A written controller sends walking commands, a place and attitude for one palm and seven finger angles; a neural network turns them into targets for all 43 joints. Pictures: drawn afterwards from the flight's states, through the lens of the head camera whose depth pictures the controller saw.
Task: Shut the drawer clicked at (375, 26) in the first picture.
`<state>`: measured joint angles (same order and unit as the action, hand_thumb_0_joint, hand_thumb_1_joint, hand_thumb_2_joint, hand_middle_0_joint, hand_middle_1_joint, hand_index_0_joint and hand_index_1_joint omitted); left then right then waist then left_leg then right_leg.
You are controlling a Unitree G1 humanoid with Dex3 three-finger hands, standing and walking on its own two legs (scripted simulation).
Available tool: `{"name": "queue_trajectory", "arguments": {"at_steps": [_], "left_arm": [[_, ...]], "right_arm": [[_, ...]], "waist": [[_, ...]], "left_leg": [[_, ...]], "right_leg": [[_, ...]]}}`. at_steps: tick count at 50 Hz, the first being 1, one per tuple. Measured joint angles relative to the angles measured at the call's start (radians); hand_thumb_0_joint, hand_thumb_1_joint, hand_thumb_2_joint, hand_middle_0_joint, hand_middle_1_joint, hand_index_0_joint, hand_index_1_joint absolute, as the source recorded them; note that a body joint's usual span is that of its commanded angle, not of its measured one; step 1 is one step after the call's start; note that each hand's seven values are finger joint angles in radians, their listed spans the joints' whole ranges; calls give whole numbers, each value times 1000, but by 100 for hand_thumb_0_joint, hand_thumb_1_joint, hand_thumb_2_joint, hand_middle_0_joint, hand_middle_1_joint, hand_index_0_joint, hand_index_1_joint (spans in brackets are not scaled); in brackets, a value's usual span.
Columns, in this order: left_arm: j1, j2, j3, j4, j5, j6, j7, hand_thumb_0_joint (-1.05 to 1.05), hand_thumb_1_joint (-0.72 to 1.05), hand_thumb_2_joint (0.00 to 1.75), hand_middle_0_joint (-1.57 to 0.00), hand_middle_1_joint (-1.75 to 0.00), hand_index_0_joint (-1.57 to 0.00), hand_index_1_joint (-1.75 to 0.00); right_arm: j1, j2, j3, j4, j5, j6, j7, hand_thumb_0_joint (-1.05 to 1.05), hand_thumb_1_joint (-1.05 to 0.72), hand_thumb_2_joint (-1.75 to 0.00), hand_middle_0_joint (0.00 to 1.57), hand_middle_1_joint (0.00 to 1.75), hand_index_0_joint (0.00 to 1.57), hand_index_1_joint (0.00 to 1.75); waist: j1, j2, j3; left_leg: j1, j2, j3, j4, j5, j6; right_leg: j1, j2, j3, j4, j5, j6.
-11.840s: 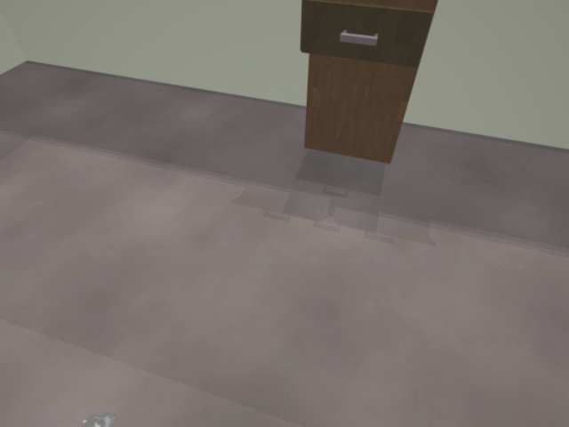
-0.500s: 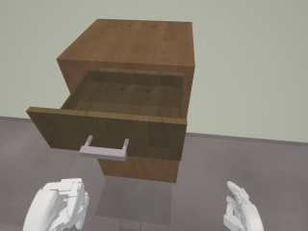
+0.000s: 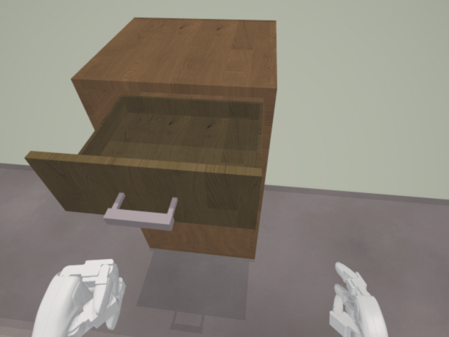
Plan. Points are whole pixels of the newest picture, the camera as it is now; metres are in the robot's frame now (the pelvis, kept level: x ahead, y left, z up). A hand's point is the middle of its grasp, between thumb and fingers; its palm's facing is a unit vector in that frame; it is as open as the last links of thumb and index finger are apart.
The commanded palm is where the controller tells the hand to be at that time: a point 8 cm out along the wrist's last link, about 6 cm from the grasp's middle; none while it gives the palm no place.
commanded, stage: bring the fist close to the handle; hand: left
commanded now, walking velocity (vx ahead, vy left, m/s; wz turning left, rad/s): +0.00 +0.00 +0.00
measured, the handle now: (143, 209) +0.35 +0.19 +0.03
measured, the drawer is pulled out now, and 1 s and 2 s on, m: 0.25 0.25 0.20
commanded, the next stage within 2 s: push the drawer shut in 1.10 s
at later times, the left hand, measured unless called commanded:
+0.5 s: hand (133, 282) +0.20 +0.16 +0.05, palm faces -0.04 -1.00 -0.03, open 3.3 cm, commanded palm +0.18 +0.22 +0.05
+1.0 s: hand (144, 276) +0.22 +0.16 +0.03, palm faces -0.05 -1.00 -0.04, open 3.3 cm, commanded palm +0.19 +0.21 +0.03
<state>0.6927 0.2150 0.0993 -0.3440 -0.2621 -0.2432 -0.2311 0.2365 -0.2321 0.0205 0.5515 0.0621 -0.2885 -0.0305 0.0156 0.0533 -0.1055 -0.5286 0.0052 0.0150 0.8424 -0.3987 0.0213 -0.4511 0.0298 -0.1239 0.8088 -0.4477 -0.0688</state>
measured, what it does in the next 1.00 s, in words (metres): stands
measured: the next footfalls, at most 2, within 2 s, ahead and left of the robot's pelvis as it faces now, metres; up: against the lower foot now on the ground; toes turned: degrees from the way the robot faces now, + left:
none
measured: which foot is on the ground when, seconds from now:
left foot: down 0.00-1.00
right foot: down 0.00-1.00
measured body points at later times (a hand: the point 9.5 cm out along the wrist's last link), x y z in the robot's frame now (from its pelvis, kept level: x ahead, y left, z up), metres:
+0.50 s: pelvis +0.00 +0.01 -0.02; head +0.05 +0.00 +0.43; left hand +0.20 +0.22 +0.05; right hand +0.18 -0.23 -0.09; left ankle +0.02 +0.11 -0.70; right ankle -0.01 -0.07 -0.70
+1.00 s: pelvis +0.00 +0.02 -0.03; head +0.06 +0.01 +0.41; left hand +0.21 +0.21 +0.03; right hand +0.17 -0.22 -0.11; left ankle +0.02 +0.11 -0.70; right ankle -0.01 -0.07 -0.70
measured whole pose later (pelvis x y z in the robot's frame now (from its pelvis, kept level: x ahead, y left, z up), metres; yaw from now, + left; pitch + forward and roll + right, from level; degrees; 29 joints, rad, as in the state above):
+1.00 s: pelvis +0.00 +0.02 -0.03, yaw -1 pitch +14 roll -1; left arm 0.49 0.18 0.02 -0.15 -0.19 -0.35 -0.12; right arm 0.26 -0.23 0.02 0.48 0.03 -0.12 -0.01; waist -0.03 0.04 -0.14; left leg -0.80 0.01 0.04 1.05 -0.49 0.04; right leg -0.73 0.02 -0.11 1.02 -0.53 -0.05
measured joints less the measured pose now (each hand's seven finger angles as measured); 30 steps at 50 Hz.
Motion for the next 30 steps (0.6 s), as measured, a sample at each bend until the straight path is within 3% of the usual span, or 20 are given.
{"name": "queue_trajectory", "arguments": {"at_steps": [13,30], "left_arm": [[-109,-5,21,146,-11,-68,-22,2,90,90,-140,-160,-140,-160],[-175,-33,-50,196,44,-131,50,2,90,90,-139,-160,-140,-160]], "right_arm": [[7,-13,-11,22,-9,30,-1,2,-90,-90,20,30,20,30],[-3,-3,-11,-23,-30,87,18,2,-90,-90,20,30,20,30]], "waist": [[-23,-9,4],[-34,-16,-15]], "left_leg": [[-69,0,1,35,-13,-1],[-207,-5,17,149,-63,17]], "right_leg": [[-71,-2,0,40,-16,0],[-212,-14,13,158,-64,13]]}}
